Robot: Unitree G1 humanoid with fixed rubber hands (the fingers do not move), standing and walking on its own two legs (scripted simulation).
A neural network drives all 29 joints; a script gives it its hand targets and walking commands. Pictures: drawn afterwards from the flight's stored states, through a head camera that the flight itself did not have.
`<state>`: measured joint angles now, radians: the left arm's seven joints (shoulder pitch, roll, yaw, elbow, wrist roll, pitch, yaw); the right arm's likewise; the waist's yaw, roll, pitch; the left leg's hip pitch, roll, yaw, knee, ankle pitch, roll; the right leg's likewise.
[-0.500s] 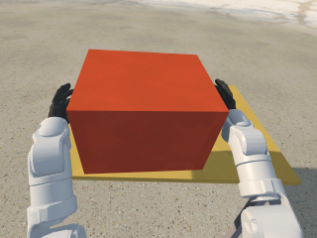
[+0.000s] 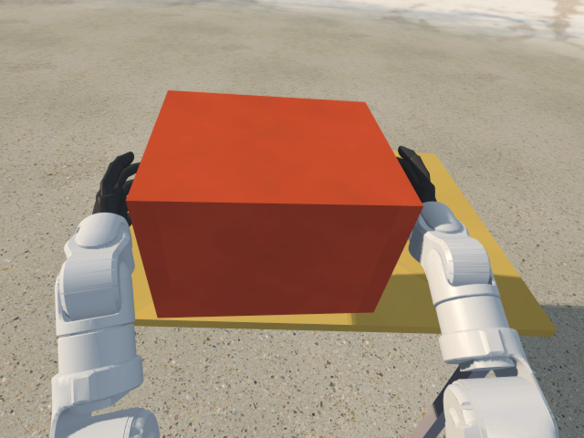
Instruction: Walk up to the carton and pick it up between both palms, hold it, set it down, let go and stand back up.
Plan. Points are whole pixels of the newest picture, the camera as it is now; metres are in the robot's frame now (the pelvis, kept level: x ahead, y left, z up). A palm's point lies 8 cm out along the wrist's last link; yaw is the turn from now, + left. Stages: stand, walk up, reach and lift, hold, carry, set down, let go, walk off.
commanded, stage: hold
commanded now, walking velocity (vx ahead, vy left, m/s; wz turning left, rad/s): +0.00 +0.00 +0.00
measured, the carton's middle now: (270, 200) +0.40 +0.02 +0.18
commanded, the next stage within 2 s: set down in 0.68 s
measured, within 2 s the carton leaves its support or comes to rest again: neither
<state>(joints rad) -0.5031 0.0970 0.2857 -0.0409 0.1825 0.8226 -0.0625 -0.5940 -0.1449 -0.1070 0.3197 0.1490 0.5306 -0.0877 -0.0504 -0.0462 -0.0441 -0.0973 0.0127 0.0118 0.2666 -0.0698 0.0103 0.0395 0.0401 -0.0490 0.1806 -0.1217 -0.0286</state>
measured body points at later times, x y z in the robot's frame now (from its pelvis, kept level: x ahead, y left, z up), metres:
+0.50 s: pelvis +0.01 +0.00 +0.00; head -0.05 +0.03 +0.45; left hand +0.35 +0.21 +0.20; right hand +0.37 -0.18 +0.21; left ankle +0.06 +0.11 -0.75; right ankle -0.01 -0.10 -0.75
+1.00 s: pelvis +0.00 +0.00 +0.00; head -0.05 +0.02 +0.44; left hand +0.35 +0.22 +0.19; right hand +0.37 -0.17 +0.19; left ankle +0.06 +0.11 -0.75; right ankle -0.01 -0.10 -0.75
